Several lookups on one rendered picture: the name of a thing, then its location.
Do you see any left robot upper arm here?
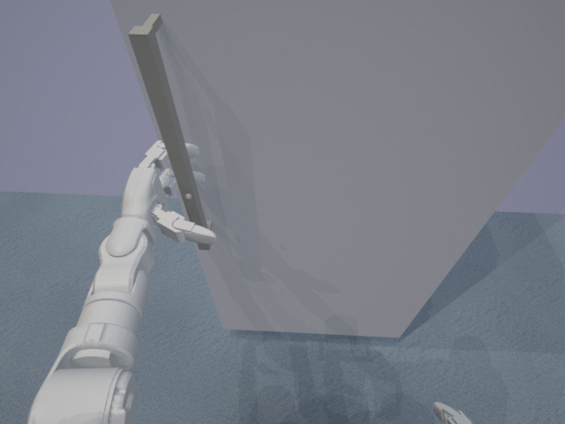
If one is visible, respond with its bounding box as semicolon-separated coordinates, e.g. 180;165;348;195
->
32;367;136;424

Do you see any left robot hand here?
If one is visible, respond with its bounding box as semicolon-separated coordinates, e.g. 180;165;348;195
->
121;140;217;244

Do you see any left robot forearm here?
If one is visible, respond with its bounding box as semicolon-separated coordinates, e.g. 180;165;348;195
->
27;216;157;424

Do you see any fridge door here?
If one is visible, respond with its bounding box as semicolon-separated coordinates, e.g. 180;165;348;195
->
110;0;565;337

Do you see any handle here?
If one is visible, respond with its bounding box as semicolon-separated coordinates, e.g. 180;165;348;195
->
128;13;213;250

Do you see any right robot hand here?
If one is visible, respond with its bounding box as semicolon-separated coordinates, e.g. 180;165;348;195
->
433;402;471;424

